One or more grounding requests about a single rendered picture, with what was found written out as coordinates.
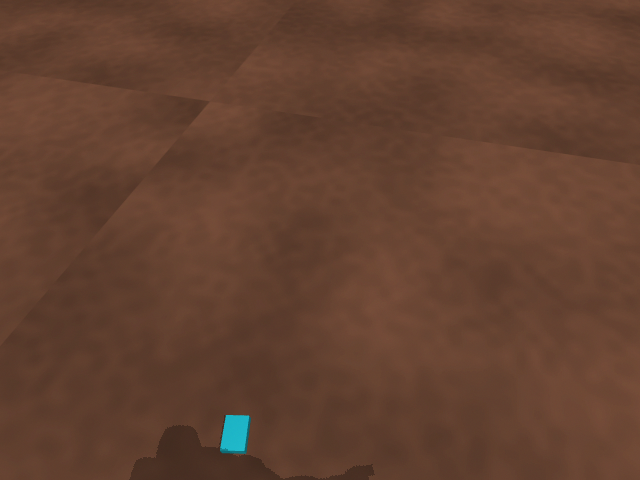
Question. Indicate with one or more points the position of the small box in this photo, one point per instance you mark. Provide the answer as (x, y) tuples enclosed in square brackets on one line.
[(235, 434)]

